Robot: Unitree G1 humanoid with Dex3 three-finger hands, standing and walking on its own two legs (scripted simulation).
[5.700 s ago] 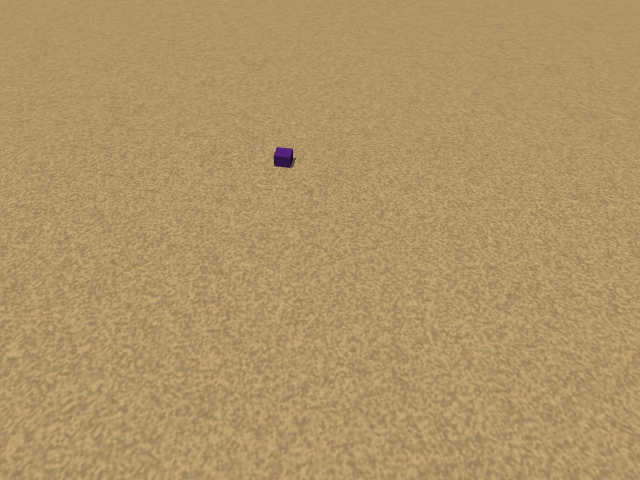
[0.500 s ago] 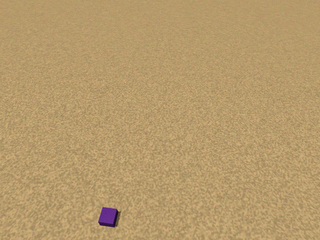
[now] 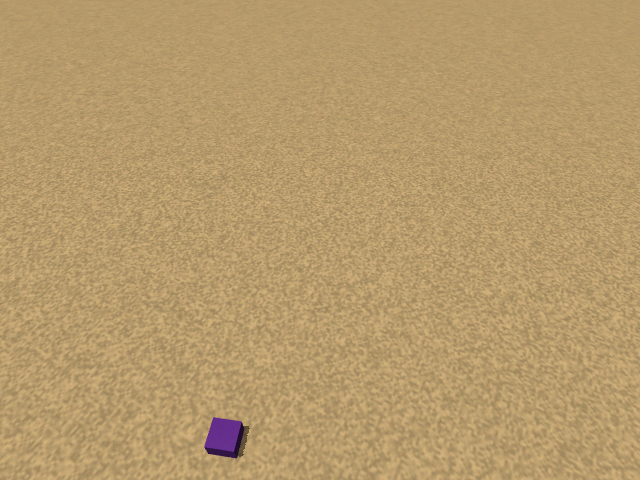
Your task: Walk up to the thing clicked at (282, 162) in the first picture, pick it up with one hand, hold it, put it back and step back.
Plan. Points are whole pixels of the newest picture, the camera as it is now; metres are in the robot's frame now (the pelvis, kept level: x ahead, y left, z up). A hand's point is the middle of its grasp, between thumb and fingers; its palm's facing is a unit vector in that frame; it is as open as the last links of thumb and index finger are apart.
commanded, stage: walk up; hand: left
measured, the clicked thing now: (225, 437) +0.42 +0.27 -0.75
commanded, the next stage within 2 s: stand in 0.14 s
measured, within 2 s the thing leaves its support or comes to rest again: neither
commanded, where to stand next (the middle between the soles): +0.02 +0.00 m, yaw +2 degrees
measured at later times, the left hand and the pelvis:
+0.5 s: hand out of the picture +0.09 +0.25 -0.16, palm faces -0.02 -0.94 -0.34, open 7.4 cm; pelvis +0.00 +0.00 +0.00, yaw +0 degrees
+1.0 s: hand out of the picture +0.07 +0.25 -0.16, palm faces -0.02 -0.94 -0.34, open 7.4 cm; pelvis +0.00 -0.01 +0.00, yaw +1 degrees
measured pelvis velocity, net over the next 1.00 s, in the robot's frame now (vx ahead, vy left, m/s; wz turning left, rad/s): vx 0.00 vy -0.01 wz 0.01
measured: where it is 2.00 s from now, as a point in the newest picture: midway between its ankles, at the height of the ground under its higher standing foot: outside the picture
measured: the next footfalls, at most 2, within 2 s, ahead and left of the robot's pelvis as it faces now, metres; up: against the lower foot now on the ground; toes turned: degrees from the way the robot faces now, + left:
none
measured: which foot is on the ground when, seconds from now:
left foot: down 0.00-1.00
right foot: down 0.00-1.00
